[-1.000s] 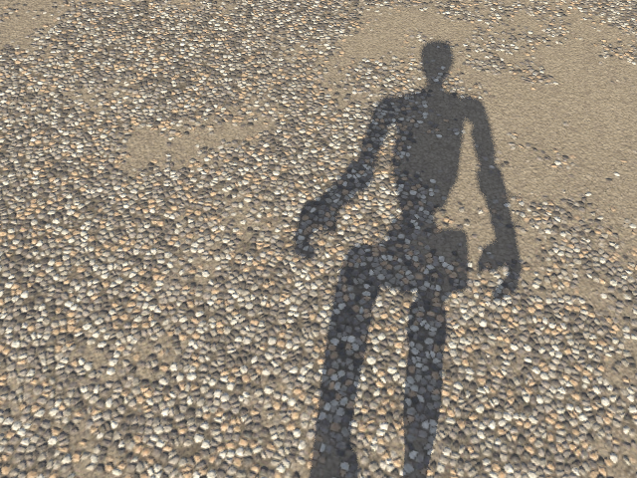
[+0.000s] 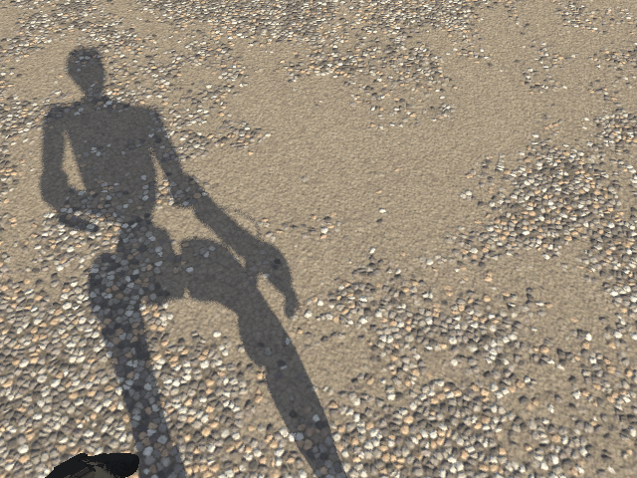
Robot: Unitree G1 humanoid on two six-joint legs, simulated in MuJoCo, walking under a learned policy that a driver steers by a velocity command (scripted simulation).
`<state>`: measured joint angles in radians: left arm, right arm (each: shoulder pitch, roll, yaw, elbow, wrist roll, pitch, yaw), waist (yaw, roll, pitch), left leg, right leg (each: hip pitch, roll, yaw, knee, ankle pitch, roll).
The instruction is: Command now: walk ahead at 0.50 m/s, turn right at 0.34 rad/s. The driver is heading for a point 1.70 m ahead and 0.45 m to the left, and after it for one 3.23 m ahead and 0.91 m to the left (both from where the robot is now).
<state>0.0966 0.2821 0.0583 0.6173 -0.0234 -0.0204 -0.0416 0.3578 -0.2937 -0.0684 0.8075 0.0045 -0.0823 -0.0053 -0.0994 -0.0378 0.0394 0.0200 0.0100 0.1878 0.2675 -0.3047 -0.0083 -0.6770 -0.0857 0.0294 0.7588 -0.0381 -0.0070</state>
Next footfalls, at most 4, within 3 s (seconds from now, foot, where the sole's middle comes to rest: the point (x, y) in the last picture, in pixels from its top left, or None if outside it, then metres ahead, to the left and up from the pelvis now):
0.12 right None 0.24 -0.14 -0.78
0.66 left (242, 464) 0.51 0.13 -0.78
1.14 right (270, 321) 0.84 0.06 -0.78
1.58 left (138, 313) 0.89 0.37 -0.78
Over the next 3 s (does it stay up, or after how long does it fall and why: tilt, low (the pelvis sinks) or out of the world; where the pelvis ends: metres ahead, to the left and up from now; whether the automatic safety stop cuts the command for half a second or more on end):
stays up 1.58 0.37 0.00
